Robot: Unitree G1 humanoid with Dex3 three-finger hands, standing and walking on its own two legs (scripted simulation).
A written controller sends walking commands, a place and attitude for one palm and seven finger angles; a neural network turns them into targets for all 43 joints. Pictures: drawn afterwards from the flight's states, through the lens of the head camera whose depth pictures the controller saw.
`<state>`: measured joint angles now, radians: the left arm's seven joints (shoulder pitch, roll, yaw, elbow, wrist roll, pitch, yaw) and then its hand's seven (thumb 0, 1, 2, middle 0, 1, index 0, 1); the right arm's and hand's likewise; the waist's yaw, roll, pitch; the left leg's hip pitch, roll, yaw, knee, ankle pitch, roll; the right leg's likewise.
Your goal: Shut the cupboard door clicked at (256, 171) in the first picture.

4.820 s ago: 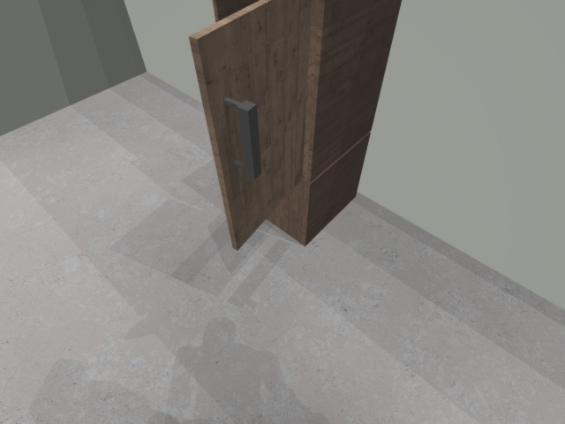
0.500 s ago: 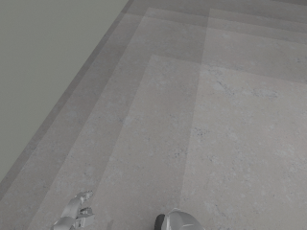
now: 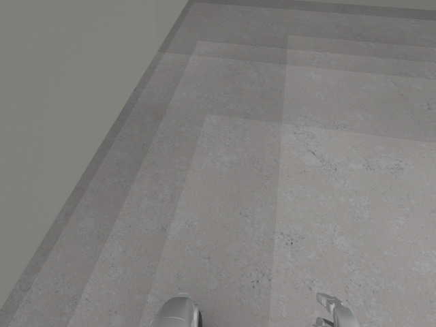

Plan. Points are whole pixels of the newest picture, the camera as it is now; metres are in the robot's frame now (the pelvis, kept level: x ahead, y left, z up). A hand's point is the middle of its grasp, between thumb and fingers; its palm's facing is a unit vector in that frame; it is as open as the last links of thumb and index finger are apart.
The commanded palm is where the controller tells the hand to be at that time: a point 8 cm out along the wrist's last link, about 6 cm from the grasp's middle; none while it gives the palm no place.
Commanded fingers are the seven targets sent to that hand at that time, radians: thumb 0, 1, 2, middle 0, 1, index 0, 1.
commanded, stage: walk around to get in front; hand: left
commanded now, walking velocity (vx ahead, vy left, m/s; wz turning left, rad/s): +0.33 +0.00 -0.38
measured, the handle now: out of the picture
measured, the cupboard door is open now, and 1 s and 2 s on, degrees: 98 98 98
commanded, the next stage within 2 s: walk to a spot facing it in 0.06 s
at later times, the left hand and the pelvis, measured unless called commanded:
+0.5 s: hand (166, 220) +0.36 +0.18 -0.16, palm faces -0.05 -0.98 -0.21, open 7.3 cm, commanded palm none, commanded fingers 0.00 0.90 0.90 -0.20 -0.30 -0.20 -0.30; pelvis +0.22 +0.00 +0.00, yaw +0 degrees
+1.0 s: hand (137, 264) +0.25 +0.24 -0.19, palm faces +0.36 -0.90 -0.23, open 7.3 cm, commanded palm none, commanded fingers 0.00 0.90 0.90 -0.20 -0.30 -0.20 -0.30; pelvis +0.26 +0.02 -0.02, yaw +20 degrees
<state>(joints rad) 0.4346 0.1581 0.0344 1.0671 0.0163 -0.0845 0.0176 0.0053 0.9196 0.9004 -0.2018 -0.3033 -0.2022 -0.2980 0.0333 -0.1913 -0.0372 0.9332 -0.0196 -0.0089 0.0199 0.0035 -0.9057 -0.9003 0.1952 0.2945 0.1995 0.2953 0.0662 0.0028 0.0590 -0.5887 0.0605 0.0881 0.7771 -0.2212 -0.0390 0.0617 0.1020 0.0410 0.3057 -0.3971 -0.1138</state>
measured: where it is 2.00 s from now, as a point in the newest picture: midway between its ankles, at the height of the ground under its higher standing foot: (240, 300)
